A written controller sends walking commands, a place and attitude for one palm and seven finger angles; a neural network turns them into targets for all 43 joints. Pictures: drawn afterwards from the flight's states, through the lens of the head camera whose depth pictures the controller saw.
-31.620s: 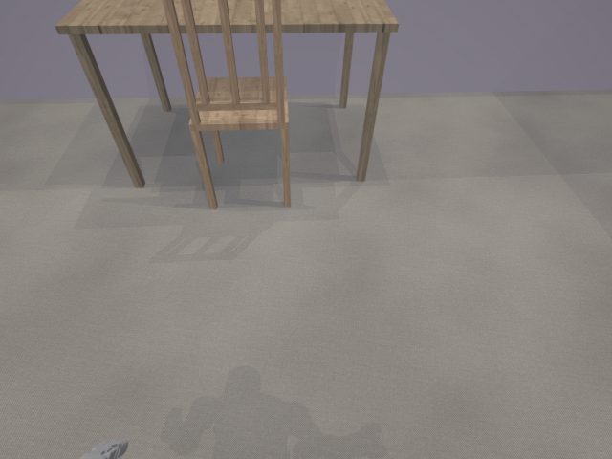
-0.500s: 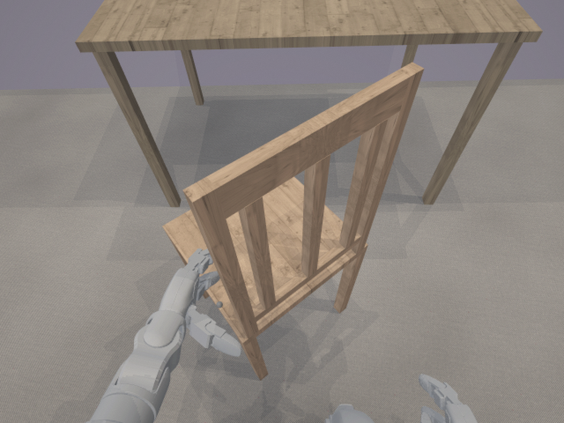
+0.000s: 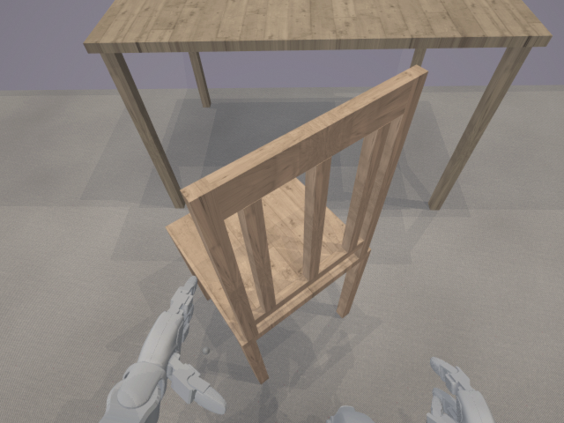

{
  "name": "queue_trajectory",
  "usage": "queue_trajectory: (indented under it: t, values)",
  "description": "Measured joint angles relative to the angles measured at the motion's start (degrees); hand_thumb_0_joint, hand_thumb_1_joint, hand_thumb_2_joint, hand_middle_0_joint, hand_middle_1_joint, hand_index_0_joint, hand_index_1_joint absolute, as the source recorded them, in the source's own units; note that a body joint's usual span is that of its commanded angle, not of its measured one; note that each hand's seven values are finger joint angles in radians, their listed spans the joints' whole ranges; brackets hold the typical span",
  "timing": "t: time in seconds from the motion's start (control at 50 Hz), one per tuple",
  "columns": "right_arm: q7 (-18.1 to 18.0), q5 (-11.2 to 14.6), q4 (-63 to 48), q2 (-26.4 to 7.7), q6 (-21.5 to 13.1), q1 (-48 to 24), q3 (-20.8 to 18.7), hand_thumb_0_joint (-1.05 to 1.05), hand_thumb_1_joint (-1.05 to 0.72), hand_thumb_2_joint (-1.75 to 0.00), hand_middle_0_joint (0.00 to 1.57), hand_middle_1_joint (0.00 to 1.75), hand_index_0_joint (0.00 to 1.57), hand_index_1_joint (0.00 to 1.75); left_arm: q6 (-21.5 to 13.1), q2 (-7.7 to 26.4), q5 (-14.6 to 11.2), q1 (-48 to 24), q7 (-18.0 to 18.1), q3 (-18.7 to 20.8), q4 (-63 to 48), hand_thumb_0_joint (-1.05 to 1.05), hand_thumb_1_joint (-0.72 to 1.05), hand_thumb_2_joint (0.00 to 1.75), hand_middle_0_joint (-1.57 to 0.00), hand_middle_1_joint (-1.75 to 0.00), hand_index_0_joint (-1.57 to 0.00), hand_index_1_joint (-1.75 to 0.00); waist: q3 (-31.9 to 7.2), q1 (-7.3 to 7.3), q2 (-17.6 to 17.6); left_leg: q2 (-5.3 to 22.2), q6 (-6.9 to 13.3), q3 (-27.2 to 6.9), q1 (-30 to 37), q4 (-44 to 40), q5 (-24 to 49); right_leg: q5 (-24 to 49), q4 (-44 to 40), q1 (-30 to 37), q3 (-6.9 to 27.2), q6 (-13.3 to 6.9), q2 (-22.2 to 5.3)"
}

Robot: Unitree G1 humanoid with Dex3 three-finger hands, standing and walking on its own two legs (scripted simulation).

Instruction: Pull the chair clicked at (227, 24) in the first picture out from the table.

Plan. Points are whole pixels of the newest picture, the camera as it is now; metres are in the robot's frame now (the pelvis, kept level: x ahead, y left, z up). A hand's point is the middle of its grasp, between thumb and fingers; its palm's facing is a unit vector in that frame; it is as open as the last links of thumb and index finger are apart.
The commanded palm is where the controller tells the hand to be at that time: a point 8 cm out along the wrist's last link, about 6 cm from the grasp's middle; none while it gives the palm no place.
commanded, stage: draw the fingers out of the gap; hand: left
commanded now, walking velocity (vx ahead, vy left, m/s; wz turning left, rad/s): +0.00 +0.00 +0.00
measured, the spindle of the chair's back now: (313, 229) +0.42 -0.05 -0.02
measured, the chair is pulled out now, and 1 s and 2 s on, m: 0.45 0.45 0.45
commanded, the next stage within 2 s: draw the hand back to the body in 0.46 s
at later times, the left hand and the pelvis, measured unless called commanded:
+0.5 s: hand (200, 400) +0.17 +0.12 -0.03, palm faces -0.19 -0.97 -0.15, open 17.5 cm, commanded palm +0.16 +0.17 -0.01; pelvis +0.00 +0.00 -0.01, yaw +1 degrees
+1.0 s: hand (160, 387) +0.17 +0.14 +0.04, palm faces -0.07 -0.99 -0.07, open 17.5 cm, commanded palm +0.14 +0.22 +0.07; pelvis -0.01 +0.01 -0.03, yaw +0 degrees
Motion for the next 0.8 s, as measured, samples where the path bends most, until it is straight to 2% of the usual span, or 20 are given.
queue_trajectory:
  t: [0.14,0.26,0.4,0.6,0.64,0.68,0.74,0.8]
  values:
    - [-0.8,-0.2,-0.7,0.4,-1.9,-1.7,0.8,0.01,-0.91,-0.9,0.2,0.3,0.2,0.3,-0.2,0.3,0.6,2.3,0.0,-1.8,-4.1,-0.01,-0.54,0.2,0.0,0.0,0.0,-0.01,0.3,0.54,0.3,-0.3,0.0,-0.9,-1.2,2.3,-0.6,-0.6,1.6,-0.6,-0.9,0.0,-0.5]
    - [-0.8,-0.1,-2.0,1.1,-1.6,-2.0,1.4,0.01,-0.91,-0.9,0.2,0.3,0.2,0.3,1.6,-0.1,1.0,3.7,-0.4,-1.8,-5.9,-0.01,-0.53,0.2,0.0,0.0,0.0,-0.01,-0.7,0.44,0.5,-0.5,0.1,-0.7,-1.6,3.1,-1.0,-1.0,2.6,-1.1,-0.6,0.1,-0.6]
    - [-0.9,0.0,-3.8,1.7,-1.0,-0.8,1.2,0.01,-0.91,-0.9,0.2,0.3,0.21,0.3,3.5,-0.6,1.4,10.7,-0.1,-2.3,-11.3,-0.01,-0.53,0.2,0.0,0.0,0.0,-0.01,-1.5,0.35,0.2,-0.5,0.2,-0.4,-1.7,3.9,-1.7,-1.5,3.5,-1.4,-0.3,0.2,-0.6]
    - [-1.6,0.0,-4.3,2.0,-1.7,-0.1,0.2,0.01,-0.91,-0.9,0.2,0.3,0.2,0.3,2.7,0.0,2.4,20.2,0.6,-3.4,-19.6,-0.01,-0.53,0.2,0.0,0.0,0.0,-0.01,-1.7,0.63,0.3,-0.5,0.4,-0.8,-3.6,6.8,-3.0,-2.5,5.6,-2.8,-0.7,0.3,-0.7]
    - [-1.8,0.1,-4.2,2.0,-2.9,-0.3,0.2,0.01,-0.91,-0.9,0.2,0.3,0.2,0.3,-0.1,-1.1,-2.1,21.6,0.5,-2.8,-20.8,-0.01,-0.53,0.2,0.0,0.0,0.0,-0.01,-1.7,0.6,0.3,-0.6,0.4,-0.9,-4.5,7.9,-3.3,-2.7,6.3,-3.6,-0.8,0.4,-0.7]
    - [-1.9,0.2,-3.6,2.3,-4.4,-0.4,0.3,0.01,-0.91,-0.9,0.2,0.3,0.2,0.3,-4.3,-2.2,-5.0,22.1,0.5,-1.9,-22.2,-0.01,-0.53,0.2,0.0,0.0,-0.01,-0.01,-1.6,1.05,0.0,-0.5,0.3,-1.0,-5.7,9.3,-3.8,-3.0,7.4,-4.7,-0.8,0.3,-0.7]
    - [-1.6,0.3,-2.5,2.7,-6.2,-0.5,0.2,0.01,-0.91,-0.9,0.2,0.3,0.2,0.3,-10.5,-2.6,-7.5,21.3,0.7,0.1,-24.7,-0.01,-0.54,0.2,-0.01,0.0,-0.01,-0.01,-1.6,1.89,-0.4,-0.4,0.2,-1.1,-7.3,11.2,-4.6,-3.5,9.0,-6.2,-1.0,0.2,-0.6]
    - [-0.5,0.2,-1.2,3.5,-7.0,-1.0,-0.1,0.01,-0.91,-0.9,0.2,0.3,0.2,0.3,-17.9,-2.7,-8.6,20.2,0.4,2.8,-26.2,-0.01,-0.54,0.2,0.0,0.0,0.0,-0.01,-2.3,2.42,-0.5,-0.3,0.0,-1.1,-9.3,13.2,-5.3,-4.0,10.9,-8.2,-0.9,0.1,-0.5]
